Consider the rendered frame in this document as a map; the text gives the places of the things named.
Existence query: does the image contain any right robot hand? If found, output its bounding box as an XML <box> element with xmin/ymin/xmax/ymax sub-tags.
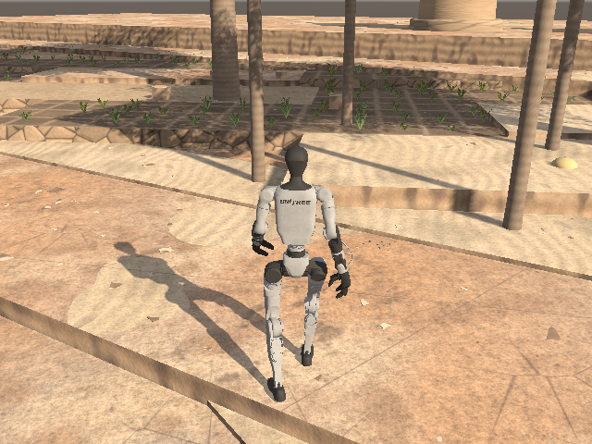
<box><xmin>328</xmin><ymin>271</ymin><xmax>351</xmax><ymax>298</ymax></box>

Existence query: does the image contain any robot right forearm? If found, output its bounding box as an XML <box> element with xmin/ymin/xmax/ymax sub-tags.
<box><xmin>328</xmin><ymin>225</ymin><xmax>348</xmax><ymax>274</ymax></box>

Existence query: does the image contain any left robot upper arm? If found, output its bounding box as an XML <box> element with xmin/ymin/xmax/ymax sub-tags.
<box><xmin>253</xmin><ymin>186</ymin><xmax>277</xmax><ymax>235</ymax></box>

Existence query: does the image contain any right robot upper arm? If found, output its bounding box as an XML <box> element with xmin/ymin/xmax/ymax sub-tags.
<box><xmin>315</xmin><ymin>186</ymin><xmax>337</xmax><ymax>240</ymax></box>

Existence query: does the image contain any robot left forearm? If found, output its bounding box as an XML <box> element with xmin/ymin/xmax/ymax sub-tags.
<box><xmin>252</xmin><ymin>220</ymin><xmax>265</xmax><ymax>246</ymax></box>

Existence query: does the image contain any left robot hand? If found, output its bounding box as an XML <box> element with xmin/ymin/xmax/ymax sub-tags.
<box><xmin>252</xmin><ymin>239</ymin><xmax>274</xmax><ymax>256</ymax></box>

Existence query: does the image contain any robot left shin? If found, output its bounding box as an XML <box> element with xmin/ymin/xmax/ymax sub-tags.
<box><xmin>265</xmin><ymin>320</ymin><xmax>283</xmax><ymax>389</ymax></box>

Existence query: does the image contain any humanoid robot head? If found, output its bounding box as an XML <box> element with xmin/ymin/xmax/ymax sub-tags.
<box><xmin>280</xmin><ymin>146</ymin><xmax>312</xmax><ymax>191</ymax></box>

